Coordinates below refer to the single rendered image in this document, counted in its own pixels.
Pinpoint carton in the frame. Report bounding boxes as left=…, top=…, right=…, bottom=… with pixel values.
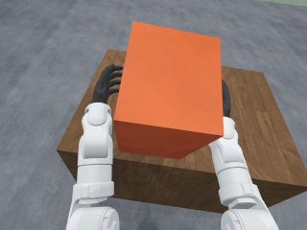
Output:
left=113, top=21, right=224, bottom=160

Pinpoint left robot forearm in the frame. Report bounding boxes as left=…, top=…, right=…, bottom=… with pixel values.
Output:
left=65, top=103, right=114, bottom=230

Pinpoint right robot upper arm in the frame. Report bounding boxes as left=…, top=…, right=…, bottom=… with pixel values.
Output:
left=221, top=209, right=278, bottom=230

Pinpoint pedestal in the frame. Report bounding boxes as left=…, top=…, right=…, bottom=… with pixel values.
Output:
left=56, top=49, right=307, bottom=214

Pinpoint robot left hand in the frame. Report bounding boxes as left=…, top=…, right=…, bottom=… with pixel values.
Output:
left=91, top=63, right=124, bottom=104

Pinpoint right robot forearm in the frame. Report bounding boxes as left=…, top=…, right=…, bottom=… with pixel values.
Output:
left=208, top=116, right=279, bottom=230

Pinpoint robot right hand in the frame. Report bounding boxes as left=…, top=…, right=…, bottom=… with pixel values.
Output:
left=222, top=80, right=231, bottom=118

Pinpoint left robot upper arm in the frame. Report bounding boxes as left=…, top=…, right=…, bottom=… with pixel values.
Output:
left=66, top=206, right=120, bottom=230

